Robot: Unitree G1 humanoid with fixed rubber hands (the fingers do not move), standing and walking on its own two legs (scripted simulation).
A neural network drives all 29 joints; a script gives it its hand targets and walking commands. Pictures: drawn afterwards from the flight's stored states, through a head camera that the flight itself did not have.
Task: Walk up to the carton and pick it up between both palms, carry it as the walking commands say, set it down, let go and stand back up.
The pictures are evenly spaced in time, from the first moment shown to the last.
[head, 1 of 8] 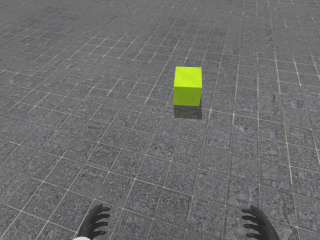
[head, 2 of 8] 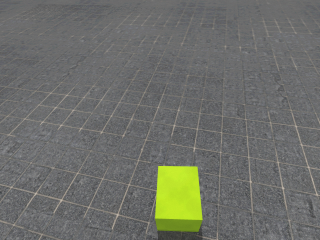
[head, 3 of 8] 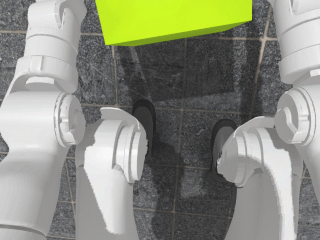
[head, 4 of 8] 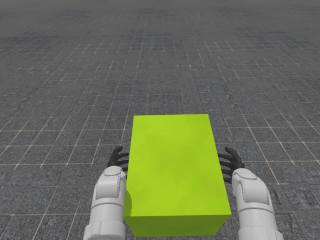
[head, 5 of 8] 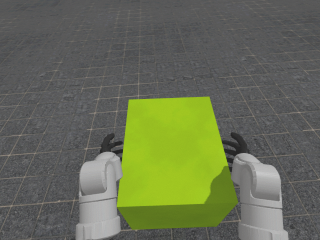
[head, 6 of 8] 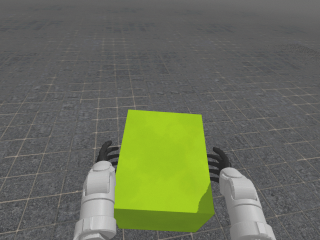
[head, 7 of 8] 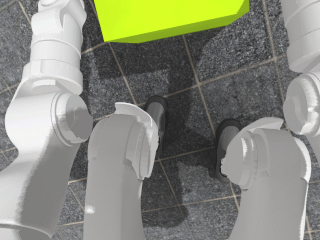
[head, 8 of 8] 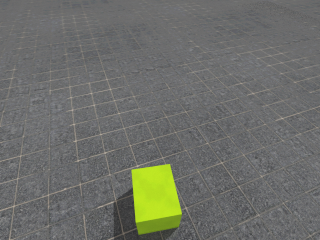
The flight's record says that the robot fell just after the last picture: no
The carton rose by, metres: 0.68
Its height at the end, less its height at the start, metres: +0.00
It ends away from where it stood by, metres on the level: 1.52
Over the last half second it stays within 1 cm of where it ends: yes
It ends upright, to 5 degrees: yes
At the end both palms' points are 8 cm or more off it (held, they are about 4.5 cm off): yes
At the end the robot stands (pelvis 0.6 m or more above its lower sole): yes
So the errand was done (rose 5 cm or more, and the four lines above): yes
